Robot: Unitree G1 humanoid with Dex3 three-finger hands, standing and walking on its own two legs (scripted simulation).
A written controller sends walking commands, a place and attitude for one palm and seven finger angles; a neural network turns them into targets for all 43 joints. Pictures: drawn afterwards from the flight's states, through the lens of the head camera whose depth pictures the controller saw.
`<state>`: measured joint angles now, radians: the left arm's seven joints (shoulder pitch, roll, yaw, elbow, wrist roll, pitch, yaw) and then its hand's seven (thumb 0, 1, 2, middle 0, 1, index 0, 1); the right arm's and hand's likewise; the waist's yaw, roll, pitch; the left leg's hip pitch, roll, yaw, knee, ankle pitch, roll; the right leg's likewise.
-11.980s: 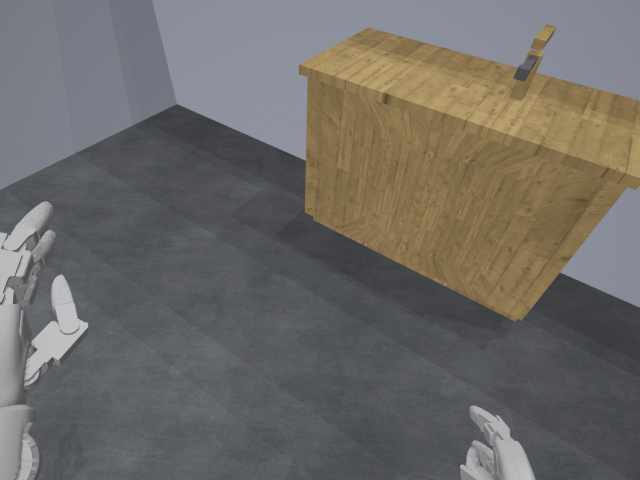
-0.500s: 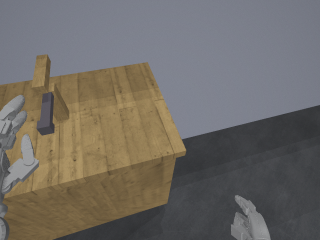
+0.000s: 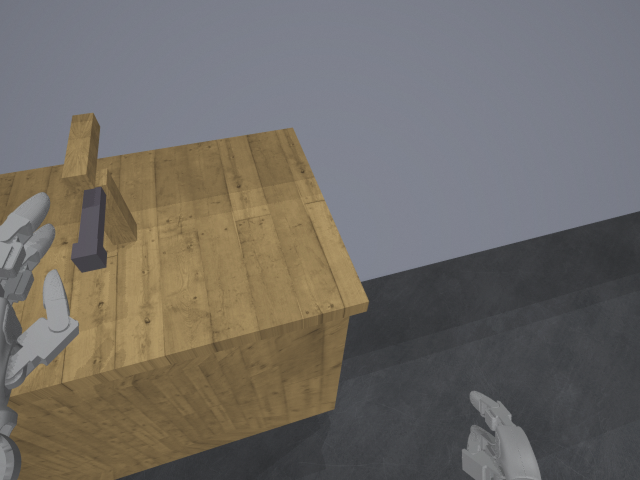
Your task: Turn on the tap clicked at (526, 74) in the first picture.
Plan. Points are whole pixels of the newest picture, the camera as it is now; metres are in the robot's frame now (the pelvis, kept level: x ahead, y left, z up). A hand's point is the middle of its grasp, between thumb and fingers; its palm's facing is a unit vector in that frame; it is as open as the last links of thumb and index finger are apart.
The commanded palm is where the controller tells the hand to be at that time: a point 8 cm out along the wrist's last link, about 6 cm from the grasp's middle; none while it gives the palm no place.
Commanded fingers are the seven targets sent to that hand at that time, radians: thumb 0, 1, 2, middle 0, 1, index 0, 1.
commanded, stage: shuffle to correct the standing spot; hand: left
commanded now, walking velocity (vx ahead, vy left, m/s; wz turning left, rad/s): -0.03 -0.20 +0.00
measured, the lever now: (89, 255) +0.34 +0.31 +0.09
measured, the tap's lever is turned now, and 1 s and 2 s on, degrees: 0 0 0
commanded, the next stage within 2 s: none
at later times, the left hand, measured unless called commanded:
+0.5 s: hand (64, 331) +0.21 +0.24 +0.16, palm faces +0.32 -0.87 -0.38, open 7.5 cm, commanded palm +0.16 +0.28 +0.18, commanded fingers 0.00 0.90 0.90 -0.20 -0.30 -0.20 -0.30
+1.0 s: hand (61, 331) +0.21 +0.24 +0.16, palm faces +0.34 -0.86 -0.37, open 7.5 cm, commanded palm +0.15 +0.29 +0.18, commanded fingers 0.00 0.90 0.90 -0.20 -0.30 -0.20 -0.30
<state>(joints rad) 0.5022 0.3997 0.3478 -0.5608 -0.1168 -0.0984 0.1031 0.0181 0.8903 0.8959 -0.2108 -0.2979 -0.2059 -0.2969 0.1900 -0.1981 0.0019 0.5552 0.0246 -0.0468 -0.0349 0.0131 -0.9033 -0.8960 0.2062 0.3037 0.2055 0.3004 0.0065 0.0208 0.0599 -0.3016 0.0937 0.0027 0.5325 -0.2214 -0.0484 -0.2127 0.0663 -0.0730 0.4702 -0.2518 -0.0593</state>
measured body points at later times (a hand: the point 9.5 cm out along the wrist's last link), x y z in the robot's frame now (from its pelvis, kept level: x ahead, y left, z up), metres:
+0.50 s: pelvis +0.00 +0.00 +0.00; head +0.02 +0.01 +0.45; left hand +0.19 +0.29 +0.18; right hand +0.17 -0.22 -0.08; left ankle +0.04 +0.15 -0.74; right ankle +0.00 -0.08 -0.74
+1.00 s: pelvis -0.01 +0.01 +0.00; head +0.02 +0.01 +0.45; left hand +0.18 +0.29 +0.18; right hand +0.17 -0.22 -0.08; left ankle +0.04 +0.15 -0.74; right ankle +0.00 -0.08 -0.74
